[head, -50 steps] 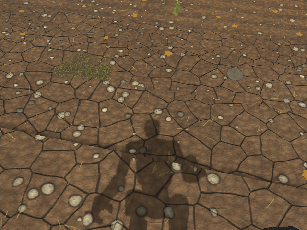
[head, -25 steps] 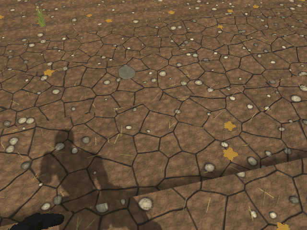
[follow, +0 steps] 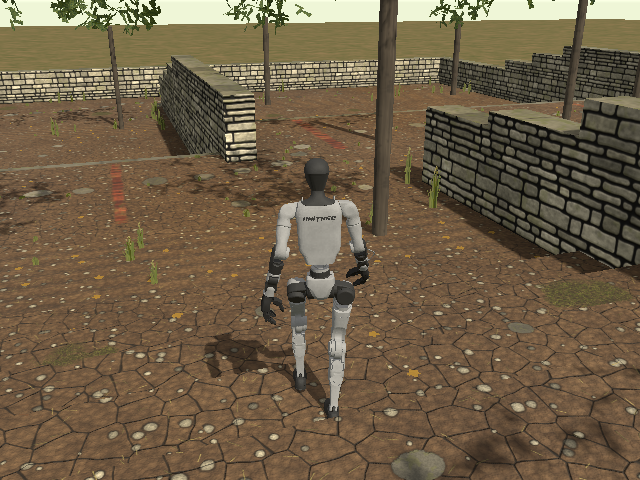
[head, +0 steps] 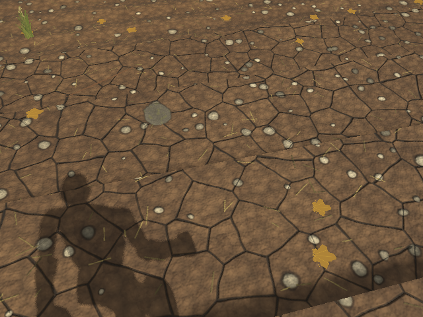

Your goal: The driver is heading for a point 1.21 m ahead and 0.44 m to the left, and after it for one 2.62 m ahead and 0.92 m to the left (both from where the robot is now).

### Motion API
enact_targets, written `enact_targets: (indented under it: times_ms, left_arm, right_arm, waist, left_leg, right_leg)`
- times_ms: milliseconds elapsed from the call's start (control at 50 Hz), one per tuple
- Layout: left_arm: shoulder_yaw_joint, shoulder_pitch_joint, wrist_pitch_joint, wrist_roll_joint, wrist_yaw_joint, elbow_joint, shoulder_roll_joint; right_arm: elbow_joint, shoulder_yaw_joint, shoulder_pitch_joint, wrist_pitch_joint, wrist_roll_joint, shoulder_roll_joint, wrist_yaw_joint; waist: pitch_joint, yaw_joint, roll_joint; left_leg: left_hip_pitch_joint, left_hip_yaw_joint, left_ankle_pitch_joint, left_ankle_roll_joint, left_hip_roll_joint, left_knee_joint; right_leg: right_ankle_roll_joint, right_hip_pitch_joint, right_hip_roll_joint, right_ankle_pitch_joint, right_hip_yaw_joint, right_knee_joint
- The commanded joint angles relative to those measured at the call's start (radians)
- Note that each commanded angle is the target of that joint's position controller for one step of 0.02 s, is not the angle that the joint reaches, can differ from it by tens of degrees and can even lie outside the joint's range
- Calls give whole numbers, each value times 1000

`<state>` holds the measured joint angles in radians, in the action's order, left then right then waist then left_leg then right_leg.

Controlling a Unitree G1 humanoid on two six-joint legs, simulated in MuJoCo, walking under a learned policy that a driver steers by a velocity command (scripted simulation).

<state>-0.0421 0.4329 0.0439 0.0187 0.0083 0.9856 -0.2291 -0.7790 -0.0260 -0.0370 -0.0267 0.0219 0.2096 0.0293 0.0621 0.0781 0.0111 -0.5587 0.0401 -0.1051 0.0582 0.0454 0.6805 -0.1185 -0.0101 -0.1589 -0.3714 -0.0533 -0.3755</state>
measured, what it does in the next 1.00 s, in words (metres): goes down, turning left: left foot, then right foot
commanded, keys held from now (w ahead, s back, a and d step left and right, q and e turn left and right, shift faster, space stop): w+q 1.00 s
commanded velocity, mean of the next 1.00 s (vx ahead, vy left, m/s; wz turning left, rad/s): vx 0.50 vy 0.00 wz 0.47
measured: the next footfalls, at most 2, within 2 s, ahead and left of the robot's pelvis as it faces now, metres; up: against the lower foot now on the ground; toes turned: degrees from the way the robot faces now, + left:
left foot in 0.06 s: +0.20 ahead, +0.10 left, +0.00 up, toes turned +3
right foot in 0.64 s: +0.39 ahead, -0.07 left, +0.00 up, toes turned +19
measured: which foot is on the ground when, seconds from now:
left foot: up 0.00-0.04, down 0.06-0.64, up 0.66-1.00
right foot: down 0.00-0.08, up 0.10-0.62, down 0.64-1.00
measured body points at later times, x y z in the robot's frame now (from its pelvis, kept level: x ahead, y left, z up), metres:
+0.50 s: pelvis +0.24 +0.04 +0.02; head +0.24 +0.06 +0.47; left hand +0.37 +0.32 -0.09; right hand +0.27 -0.24 -0.11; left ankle +0.16 +0.09 -0.73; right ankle +0.36 -0.10 -0.66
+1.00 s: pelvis +0.49 +0.08 -0.06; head +0.52 +0.09 +0.39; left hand +0.26 +0.25 -0.18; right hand +0.80 -0.01 -0.15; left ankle +0.60 +0.23 -0.75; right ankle +0.35 -0.09 -0.73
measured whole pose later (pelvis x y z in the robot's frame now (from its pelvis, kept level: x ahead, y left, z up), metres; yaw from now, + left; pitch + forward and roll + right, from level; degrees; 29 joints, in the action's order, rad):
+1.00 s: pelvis +0.49 +0.08 -0.06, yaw +29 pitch +0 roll -1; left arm -0.04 0.56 0.12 0.05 0.01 0.99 -0.24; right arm -0.76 -0.06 0.01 0.00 0.03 0.28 0.07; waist 0.07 0.10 0.05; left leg -0.60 0.05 0.52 0.10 -0.01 0.64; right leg -0.02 0.00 -0.01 -0.76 0.18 -0.76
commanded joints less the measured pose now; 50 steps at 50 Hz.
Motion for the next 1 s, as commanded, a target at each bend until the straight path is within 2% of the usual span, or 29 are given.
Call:
enact_targets:
  times_ms: [20,60,80,100,120,160,200,240,320,360,400,420,500,560,580,620,640,660,680,700,720,740,780,800,820,860,920,940,1000]
  left_arm:
    - [-19,64,1,11,10,-9,-136]
    - [-22,8,2,12,14,-16,-164]
    - [-16,-10,9,4,17,-47,-144]
    - [-9,75,14,-5,1,-59,-83]
    - [-30,-17,16,27,0,-72,-168]
    - [-24,-119,26,9,-3,-110,-144]
    - [-17,-104,7,17,-1,-113,-123]
    - [-20,-127,-13,21,-1,-124,-127]
    - [-17,-315,-23,22,-2,-191,-120]
    - [-2,-359,-28,31,-13,-210,-85]
    - [-1,-377,-31,26,-15,-217,-93]
    - [-9,-347,-28,21,-17,-196,-119]
    - [-24,-401,-14,28,-29,-219,-168]
    - [-20,-403,2,32,-41,-233,-148]
    - [-21,-347,7,30,-39,-222,-146]
    - [-39,-51,13,33,-32,-155,-160]
    - [-54,147,21,39,-24,-109,-178]
    - [-61,114,40,40,-14,-102,-234]
    - [-45,52,50,2,-20,-150,-208]
    - [-55,-6,60,-5,-21,-161,-243]
    - [-46,-73,71,-9,-23,-182,-194]
    - [-43,-108,73,-1,-23,-175,-171]
    - [-46,-90,76,21,-17,-138,-192]
    - [-42,-56,76,15,-14,-119,-179]
    - [-30,-68,87,13,-11,-110,-134]
    - [-28,-18,102,7,-7,-89,-126]
    - [-11,-10,95,9,1,-75,-85]
    - [-10,5,94,15,3,-73,-89]
    - [-2,137,72,43,19,-31,-89]
  right_arm:
    - [65,-27,39,-20,-8,85,12]
    - [-28,-48,-231,-24,-8,116,0]
    - [-70,-70,-428,-30,8,188,-14]
    - [-74,-89,-438,-15,-1,270,-12]
    - [-79,-78,-387,5,-39,219,-4]
    - [-45,-64,-234,5,-18,161,0]
    - [-51,-57,-211,-11,-15,148,-5]
    - [-59,-61,-239,-27,-26,165,-10]
    - [-66,-70,-311,-23,-36,208,-21]
    - [-70,-70,-349,-19,-30,200,-17]
    - [-65,-68,-384,-14,-31,194,-18]
    - [-58,-67,-393,-18,-5,198,-21]
    - [-36,-77,-446,-11,5,210,-32]
    - [-10,-82,-419,-8,8,218,-42]
    - [9,-81,-369,-6,7,220,-43]
    - [49,-83,-215,-10,-6,231,-32]
    - [65,-81,-142,-20,-24,213,-32]
    - [82,-59,-166,-33,-18,81,-45]
    - [86,-50,-279,-41,-5,87,-69]
    - [80,-56,-326,-29,6,125,-71]
    - [64,-68,-256,-7,30,187,-60]
    - [67,-77,-199,13,31,216,-40]
    - [77,-77,-156,48,18,190,-7]
    - [77,-74,-139,58,18,179,2]
    - [89,-81,-68,46,-2,185,9]
    - [112,-61,37,34,10,141,28]
    - [55,-37,20,23,-12,70,49]
    - [41,-33,31,21,-13,75,48]
    - [54,-14,158,19,21,65,39]
  waist:
    - [31,-38,-58]
    - [-90,-174,-25]
    - [-212,-250,59]
    - [-288,-181,233]
    - [-169,-178,100]
    - [4,-115,18]
    - [-2,-57,40]
    - [-32,-52,45]
    - [-9,-91,32]
    - [-48,-104,55]
    - [-69,-115,72]
    - [-109,-116,82]
    - [-74,-123,42]
    - [-58,-112,77]
    - [-69,-75,82]
    - [-130,95,72]
    - [-151,217,-12]
    - [-85,122,-220]
    - [-73,-9,-122]
    - [-66,-73,-156]
    - [28,-73,-40]
    - [92,-75,-12]
    - [115,-74,-96]
    - [98,-72,-88]
    - [104,-82,-88]
    - [105,-54,-82]
    - [33,-64,-66]
    - [42,-54,-47]
    - [119,26,-19]
  left_leg:
    - [91,21,-71,56,-57,-99]
    - [425,-7,-58,112,-93,-170]
    - [677,-268,-137,180,97,-218]
    - [865,-758,-274,311,321,-336]
    - [796,-792,-372,299,290,-390]
    - [536,-556,-163,250,218,-422]
    - [409,-439,12,198,135,-447]
    - [376,-404,82,202,110,-473]
    - [356,-375,124,180,69,-515]
    - [338,-341,241,147,45,-481]
    - [372,-348,286,138,37,-448]
    - [413,-373,320,156,66,-427]
    - [586,-486,321,247,120,-335]
    - [549,-482,462,236,109,-239]
    - [485,-462,557,211,83,-192]
    - [221,-402,776,146,1,90]
    - [63,-380,605,111,-53,366]
    - [-123,-281,-327,68,-202,691]
    - [-234,-245,-429,71,-155,760]
    - [-313,-190,-403,49,-125,757]
    - [-327,-198,-362,34,-63,706]
    - [-297,-199,-311,14,-37,644]
    - [-245,-165,-143,8,-17,564]
    - [-220,-145,-60,19,-29,544]
    - [-235,-150,70,23,-35,389]
    - [-149,-62,339,25,-70,195]
    - [150,12,729,50,-85,63]
    - [169,32,745,49,-85,25]
    - [93,76,642,29,-81,-143]
  right_leg:
    - [-59,-18,333,841,-120,29]
    - [-21,59,290,975,-19,-255]
    - [13,239,234,706,48,-562]
    - [54,568,50,-126,104,-878]
    - [42,716,98,-127,3,-932]
    - [57,691,181,32,0,-838]
    - [90,570,222,68,-3,-712]
    - [121,521,227,84,1,-628]
    - [163,563,217,255,29,-438]
    - [168,517,192,345,52,-444]
    - [159,529,189,354,47,-447]
    - [144,536,187,423,50,-576]
    - [118,723,213,256,-9,-603]
    - [110,648,181,185,11,-571]
    - [102,530,160,160,23,-526]
    - [88,78,106,135,79,-406]
    - [79,-132,130,199,67,-236]
    - [14,-169,396,397,-228,-110]
    - [-13,-177,524,808,-391,-161]
    - [-98,-116,600,664,-555,-45]
    - [-133,22,583,500,-541,4]
    - [-125,112,531,436,-426,23]
    - [-91,188,457,470,-239,-10]
    - [-63,203,424,499,-172,-14]
    - [2,200,343,276,-74,-32]
    - [9,280,305,105,-4,-18]
    - [39,399,272,-70,100,-111]
    - [46,382,277,-89,117,-154]
    - [40,217,292,-28,125,-295]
